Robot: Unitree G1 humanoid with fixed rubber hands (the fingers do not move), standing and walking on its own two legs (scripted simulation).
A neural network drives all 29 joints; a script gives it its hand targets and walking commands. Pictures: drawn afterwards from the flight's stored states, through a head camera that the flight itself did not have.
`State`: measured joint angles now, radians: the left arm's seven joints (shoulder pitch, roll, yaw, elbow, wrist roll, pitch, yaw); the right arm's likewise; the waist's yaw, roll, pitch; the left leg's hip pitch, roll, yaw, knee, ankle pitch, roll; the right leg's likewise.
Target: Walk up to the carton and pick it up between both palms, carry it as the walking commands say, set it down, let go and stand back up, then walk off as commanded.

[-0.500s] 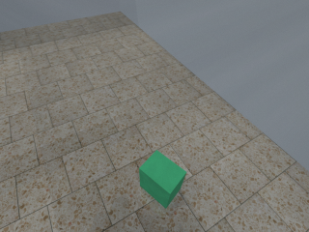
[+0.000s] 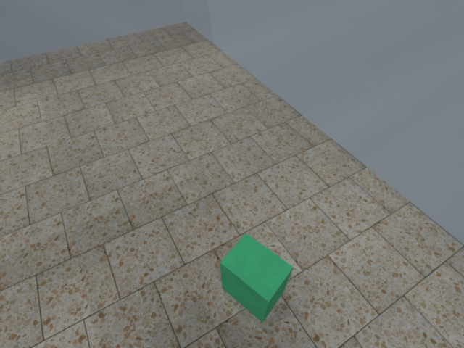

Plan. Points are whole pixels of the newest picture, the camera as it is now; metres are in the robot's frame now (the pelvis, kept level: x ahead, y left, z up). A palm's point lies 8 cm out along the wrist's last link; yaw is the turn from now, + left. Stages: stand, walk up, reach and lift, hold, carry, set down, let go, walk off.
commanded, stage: walk up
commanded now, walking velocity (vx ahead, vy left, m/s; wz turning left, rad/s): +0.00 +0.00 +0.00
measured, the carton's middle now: (254, 278) +0.50 -0.04 -0.65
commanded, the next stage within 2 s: none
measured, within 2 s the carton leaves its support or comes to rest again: neither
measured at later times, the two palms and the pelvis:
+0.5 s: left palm out of the picture +0.06 +0.28 -0.13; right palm out of the picture +0.03 -0.27 -0.15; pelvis +0.01 +0.01 -0.02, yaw -10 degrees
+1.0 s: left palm (86, 275) +0.28 +0.36 -0.14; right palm out of the picture +0.12 -0.14 -0.12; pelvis +0.13 +0.12 -0.01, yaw -24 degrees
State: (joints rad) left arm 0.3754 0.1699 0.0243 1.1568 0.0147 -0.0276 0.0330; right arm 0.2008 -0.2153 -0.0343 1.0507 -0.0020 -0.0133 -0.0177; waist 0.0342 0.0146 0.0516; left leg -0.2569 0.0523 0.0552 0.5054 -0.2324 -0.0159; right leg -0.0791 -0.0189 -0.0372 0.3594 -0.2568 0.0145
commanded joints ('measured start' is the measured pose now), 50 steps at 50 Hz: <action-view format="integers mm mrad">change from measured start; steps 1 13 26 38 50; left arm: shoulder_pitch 29 0 55 103 0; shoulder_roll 77 107 268 299 121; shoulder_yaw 8 25 78 112 64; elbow -14 -81 -205 -258 -357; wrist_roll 1 5 34 31 19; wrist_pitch -2 23 52 24 69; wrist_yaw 3 16 22 27 -17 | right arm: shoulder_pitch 110 70 -93 -139 39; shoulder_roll -79 -88 -123 -69 -103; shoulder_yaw -19 -15 -23 0 -4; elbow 5 -23 -278 -356 -277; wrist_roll -1 1 -49 -18 -28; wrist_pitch -2 1 49 73 7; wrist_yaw -17 -23 24 66 -10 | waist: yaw -54 -35 10 29 -9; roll -95 10 -180 -296 163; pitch -78 -44 112 -25 -95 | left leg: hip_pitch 210 161 -466 -138 118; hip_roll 63 132 67 -7 212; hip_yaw -37 -61 -89 -12 4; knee -169 -100 585 164 -131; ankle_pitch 304 376 -127 -54 699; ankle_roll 9 64 -20 -57 155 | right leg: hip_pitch -75 -59 -171 -114 -428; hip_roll -100 -103 -395 -290 -30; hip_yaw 59 12 528 267 14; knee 22 47 -233 -45 764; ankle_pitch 443 180 -343 428 -201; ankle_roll -42 -17 -196 -102 2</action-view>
